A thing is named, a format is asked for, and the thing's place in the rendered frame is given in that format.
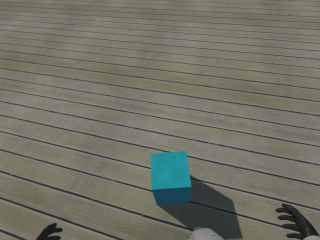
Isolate robot right hand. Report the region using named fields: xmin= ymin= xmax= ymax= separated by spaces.
xmin=275 ymin=203 xmax=320 ymax=240

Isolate carton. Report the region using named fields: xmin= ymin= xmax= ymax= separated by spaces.
xmin=151 ymin=151 xmax=192 ymax=205

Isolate robot right thigh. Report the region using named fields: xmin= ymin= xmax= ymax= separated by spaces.
xmin=188 ymin=228 xmax=225 ymax=240

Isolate robot left hand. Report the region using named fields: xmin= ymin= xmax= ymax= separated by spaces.
xmin=36 ymin=223 xmax=63 ymax=240

